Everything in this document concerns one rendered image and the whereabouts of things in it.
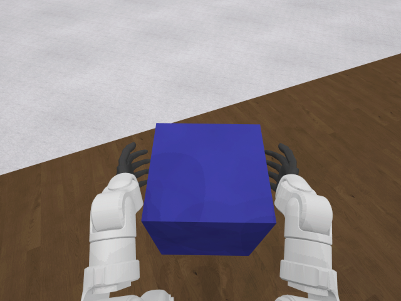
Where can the robot right forearm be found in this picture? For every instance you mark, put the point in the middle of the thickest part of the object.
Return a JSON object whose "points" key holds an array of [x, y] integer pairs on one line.
{"points": [[307, 264]]}

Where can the robot right hand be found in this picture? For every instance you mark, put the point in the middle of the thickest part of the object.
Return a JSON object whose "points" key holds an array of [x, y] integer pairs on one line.
{"points": [[288, 164]]}

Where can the carton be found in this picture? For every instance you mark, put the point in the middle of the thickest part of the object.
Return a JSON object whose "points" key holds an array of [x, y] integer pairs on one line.
{"points": [[208, 190]]}

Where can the robot left hand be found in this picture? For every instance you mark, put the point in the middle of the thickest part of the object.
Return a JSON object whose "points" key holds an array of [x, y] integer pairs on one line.
{"points": [[125, 160]]}

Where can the robot left forearm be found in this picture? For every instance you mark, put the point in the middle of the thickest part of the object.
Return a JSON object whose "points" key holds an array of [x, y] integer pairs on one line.
{"points": [[112, 262]]}

